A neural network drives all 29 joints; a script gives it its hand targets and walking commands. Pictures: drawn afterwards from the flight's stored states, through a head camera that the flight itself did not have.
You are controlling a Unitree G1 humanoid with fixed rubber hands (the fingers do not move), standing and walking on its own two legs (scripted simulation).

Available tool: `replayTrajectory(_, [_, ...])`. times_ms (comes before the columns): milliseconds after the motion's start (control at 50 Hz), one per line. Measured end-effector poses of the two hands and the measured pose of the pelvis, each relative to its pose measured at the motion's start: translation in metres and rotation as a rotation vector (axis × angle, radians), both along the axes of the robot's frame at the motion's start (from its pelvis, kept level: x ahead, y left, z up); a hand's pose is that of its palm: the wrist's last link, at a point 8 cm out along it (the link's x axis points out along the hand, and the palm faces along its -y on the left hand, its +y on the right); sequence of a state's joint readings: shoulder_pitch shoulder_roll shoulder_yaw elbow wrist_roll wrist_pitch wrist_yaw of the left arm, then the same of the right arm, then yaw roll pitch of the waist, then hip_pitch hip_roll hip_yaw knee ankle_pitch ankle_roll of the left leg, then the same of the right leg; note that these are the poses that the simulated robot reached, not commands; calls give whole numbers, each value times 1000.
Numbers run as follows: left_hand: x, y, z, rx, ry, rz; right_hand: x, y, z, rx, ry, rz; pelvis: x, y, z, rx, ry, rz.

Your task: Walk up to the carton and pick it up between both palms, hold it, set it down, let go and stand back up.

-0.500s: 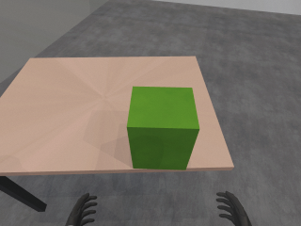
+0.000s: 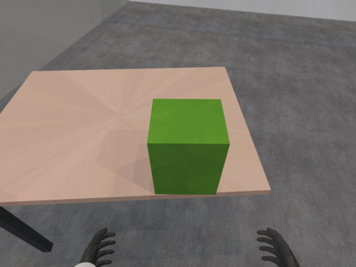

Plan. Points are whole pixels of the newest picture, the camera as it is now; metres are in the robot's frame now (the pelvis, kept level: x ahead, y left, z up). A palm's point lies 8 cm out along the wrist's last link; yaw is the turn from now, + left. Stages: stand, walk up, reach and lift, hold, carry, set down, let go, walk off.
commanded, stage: let go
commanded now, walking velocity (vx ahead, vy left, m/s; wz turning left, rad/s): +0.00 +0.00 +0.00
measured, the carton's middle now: (186, 149) +0.44 +0.00 -0.02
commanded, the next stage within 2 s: stand in 0.14 s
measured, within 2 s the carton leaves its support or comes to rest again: neither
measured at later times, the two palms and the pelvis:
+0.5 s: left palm out of the picture +0.12 +0.24 -0.12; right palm out of the picture +0.05 -0.25 -0.13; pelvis +0.01 +0.01 -0.01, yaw -4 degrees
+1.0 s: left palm out of the picture +0.08 +0.24 -0.13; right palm out of the picture -0.01 -0.23 -0.14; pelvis +0.00 +0.01 -0.01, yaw -6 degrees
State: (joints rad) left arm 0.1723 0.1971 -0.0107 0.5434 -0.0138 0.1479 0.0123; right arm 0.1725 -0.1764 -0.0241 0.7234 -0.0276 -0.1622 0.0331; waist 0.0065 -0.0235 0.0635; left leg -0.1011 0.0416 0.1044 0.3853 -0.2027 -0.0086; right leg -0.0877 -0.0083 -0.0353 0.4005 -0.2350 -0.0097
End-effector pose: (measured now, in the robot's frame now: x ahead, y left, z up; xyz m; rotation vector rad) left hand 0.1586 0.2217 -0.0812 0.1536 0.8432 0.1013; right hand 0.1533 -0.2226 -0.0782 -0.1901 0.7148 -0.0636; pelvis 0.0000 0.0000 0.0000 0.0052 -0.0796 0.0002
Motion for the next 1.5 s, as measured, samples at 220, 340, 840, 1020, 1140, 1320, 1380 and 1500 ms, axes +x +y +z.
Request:
replayTrajectory(220, [-4, 9, -2, 43, -16, -41, -3, -2, -10, -10, 76, -16, 2, 4, -3, -4, 43, -22])
replayTrajectory(340, [-25, 19, -18, 58, 42, -49, -45, -24, -36, -30, 263, -109, 6, 5, -9, -6, 92, -50])
replayTrajectory(840, [-51, 11, -42, 35, 172, -64, -148, -8, -59, 12, 474, -286, 5, 14, -9, 10, 105, -100])
replayTrajectory(1020, [-79, 15, -48, 49, 270, -41, -169, -8, -62, 18, 538, -318, 4, 13, -7, 13, 102, -107])
replayTrajectory(1140, [-94, 15, -51, 53, 322, -26, -181, -6, -65, 28, 587, -327, 4, 11, -6, 12, 99, -108])
replayTrajectory(1320, [-104, 7, -55, 40, 366, -17, -193, -2, -68, 44, 642, -330, 5, 7, -5, 11, 93, -107])
replayTrajectory(1380, [-106, 4, -57, 36, 377, -12, -196, 0, -68, 51, 652, -332, 6, 6, -4, 9, 90, -105])
replayTrajectory(1500, [-112, 2, -58, 36, 399, -5, -199, 2, -70, 56, 671, -329, 6, 4, -4, 9, 85, -104])
